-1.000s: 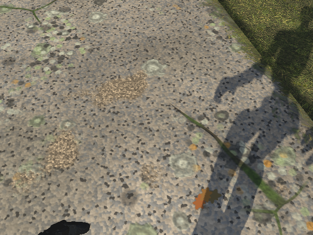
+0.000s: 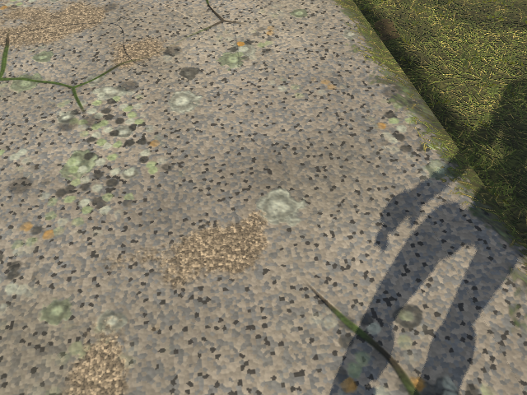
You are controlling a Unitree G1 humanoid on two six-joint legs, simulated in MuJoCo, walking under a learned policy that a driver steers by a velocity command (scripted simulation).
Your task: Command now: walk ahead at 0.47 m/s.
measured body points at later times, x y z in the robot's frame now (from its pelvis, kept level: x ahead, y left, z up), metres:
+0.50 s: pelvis +0.26 +0.04 -0.02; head +0.29 +0.04 +0.43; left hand +0.19 +0.27 -0.17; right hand +0.44 -0.19 -0.15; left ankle +0.32 +0.08 -0.74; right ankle +0.10 -0.10 -0.64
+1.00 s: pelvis +0.54 +0.08 -0.02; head +0.58 +0.10 +0.43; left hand +0.65 +0.39 -0.10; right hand +0.63 -0.20 -0.15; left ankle +0.33 +0.08 -0.72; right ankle +0.70 +0.04 -0.74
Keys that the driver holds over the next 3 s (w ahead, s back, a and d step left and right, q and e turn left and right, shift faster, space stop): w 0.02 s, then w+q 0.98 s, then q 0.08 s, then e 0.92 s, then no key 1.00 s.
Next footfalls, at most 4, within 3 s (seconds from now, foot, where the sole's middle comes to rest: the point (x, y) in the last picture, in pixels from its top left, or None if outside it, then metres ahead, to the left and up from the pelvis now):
0.42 left None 0.36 0.09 -0.78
0.98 right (258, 314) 0.73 0.06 -0.78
1.40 left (177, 330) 0.69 0.29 -0.78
1.80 right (268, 324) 0.70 0.04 -0.78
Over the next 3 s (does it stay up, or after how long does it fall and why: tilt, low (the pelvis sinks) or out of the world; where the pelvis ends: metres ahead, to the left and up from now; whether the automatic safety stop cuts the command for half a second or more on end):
stays up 0.65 0.15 0.01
